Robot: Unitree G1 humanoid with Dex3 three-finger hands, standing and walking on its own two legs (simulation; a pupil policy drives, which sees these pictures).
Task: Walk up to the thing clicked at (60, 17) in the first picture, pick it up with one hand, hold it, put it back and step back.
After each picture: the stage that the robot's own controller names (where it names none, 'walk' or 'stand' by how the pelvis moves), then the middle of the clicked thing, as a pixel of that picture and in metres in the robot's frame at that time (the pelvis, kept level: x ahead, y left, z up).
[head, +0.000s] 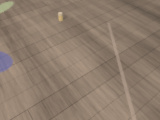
stand; (60, 16) +2.03 +0.31 -0.72
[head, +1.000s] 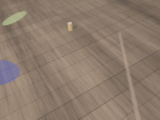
walk; (70, 26) +1.93 +0.29 -0.72
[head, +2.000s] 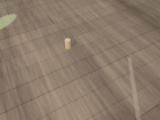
walk; (67, 43) +1.34 +0.23 -0.71
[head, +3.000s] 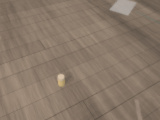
walk; (61, 80) +0.86 +0.20 -0.70
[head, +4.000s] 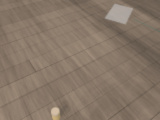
walk; (55, 114) +0.54 +0.18 -0.70
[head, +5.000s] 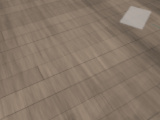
stand; out of the picture +0.40 +0.16 -0.71
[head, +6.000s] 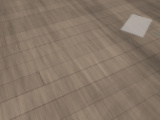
stand; out of the picture +0.39 +0.16 -0.72
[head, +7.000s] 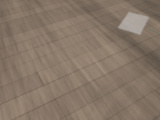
stand; out of the picture +0.40 +0.17 -0.73
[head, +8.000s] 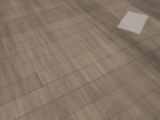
stand; out of the picture +0.38 +0.18 -0.73
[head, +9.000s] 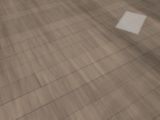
stand; out of the picture +0.38 +0.18 -0.73
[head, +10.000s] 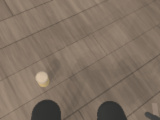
go down; (42, 79) +0.44 +0.19 -0.46
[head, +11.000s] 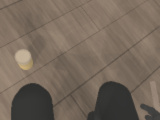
go down; (24, 60) +0.46 +0.23 -0.32
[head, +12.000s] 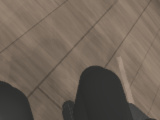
close in; out of the picture +0.43 +0.28 -0.23
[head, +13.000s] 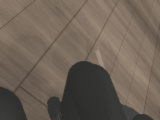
close; out of the picture +0.43 +0.29 -0.22
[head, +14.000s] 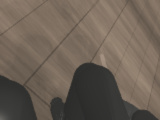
lift; out of the picture +0.38 +0.26 -0.23
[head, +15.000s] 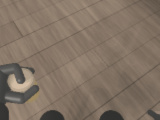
lift; (25, 86) +0.33 +0.19 -0.01
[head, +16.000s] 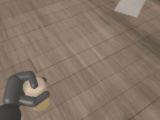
hold; (37, 94) +0.32 +0.16 +0.00
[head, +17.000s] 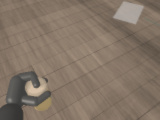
hold; (39, 94) +0.32 +0.16 +0.01
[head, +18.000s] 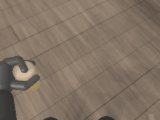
crouch; (27, 77) +0.38 +0.19 -0.06
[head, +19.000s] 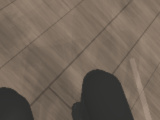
lower; out of the picture +0.45 +0.28 -0.16
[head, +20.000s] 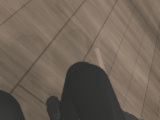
lower; out of the picture +0.43 +0.30 -0.23
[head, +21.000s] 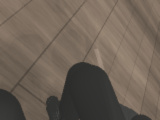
lower; out of the picture +0.42 +0.31 -0.23
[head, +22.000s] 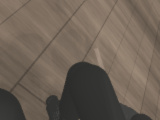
lower; out of the picture +0.43 +0.31 -0.23
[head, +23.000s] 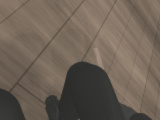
lower; out of the picture +0.43 +0.31 -0.23
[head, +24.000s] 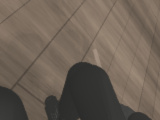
open; out of the picture +0.42 +0.29 -0.23
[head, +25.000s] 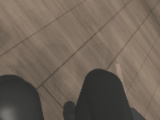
stand; out of the picture +0.43 +0.28 -0.25
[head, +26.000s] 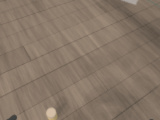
stand; (51, 114) +0.41 +0.18 -0.61
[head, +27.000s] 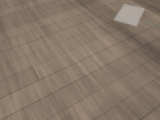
stand; out of the picture +0.40 +0.18 -0.67
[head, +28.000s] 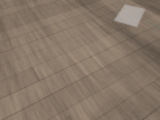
stand; out of the picture +0.39 +0.18 -0.67
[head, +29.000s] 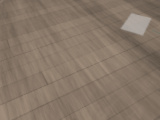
stand; out of the picture +0.42 +0.16 -0.72
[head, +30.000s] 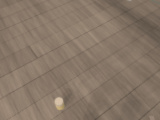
walk; (59, 103) +0.49 +0.18 -0.69
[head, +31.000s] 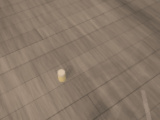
walk; (61, 75) +0.75 +0.17 -0.69
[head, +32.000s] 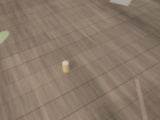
stand; (65, 66) +1.03 +0.22 -0.70
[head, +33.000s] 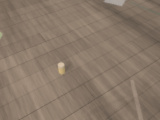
stand; (61, 68) +1.01 +0.21 -0.72
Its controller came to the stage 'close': yes
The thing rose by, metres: 0.71
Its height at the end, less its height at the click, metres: +0.00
